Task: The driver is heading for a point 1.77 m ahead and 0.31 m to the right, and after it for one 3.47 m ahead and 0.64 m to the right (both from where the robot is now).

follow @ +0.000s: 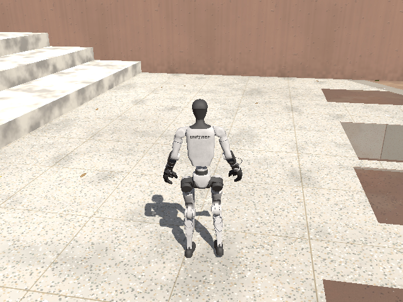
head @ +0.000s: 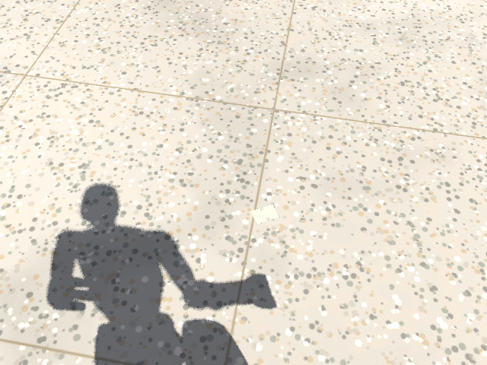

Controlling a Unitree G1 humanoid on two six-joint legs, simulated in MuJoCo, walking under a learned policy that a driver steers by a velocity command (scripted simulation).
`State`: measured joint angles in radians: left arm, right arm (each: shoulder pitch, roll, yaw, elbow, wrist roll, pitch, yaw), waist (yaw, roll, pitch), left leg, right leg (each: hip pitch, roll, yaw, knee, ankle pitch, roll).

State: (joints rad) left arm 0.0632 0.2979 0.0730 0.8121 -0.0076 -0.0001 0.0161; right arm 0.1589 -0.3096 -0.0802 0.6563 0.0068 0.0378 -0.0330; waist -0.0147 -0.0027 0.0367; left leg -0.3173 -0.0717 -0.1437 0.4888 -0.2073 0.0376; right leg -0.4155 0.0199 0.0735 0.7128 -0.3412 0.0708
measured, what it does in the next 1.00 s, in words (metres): steps on the spot: right foot, then left foot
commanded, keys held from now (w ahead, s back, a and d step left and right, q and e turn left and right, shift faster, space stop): no key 1.00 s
